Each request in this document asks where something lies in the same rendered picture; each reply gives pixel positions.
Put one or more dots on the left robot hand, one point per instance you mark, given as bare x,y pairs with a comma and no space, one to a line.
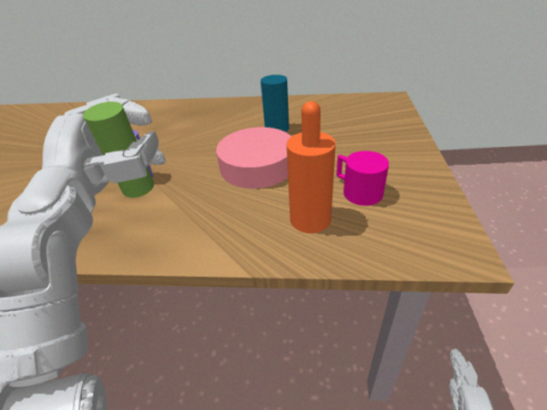
69,143

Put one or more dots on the table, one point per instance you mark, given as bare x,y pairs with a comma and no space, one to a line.
195,229

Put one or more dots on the left robot arm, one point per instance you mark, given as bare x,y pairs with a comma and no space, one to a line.
40,328

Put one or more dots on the right robot hand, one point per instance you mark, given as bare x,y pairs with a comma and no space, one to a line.
465,392

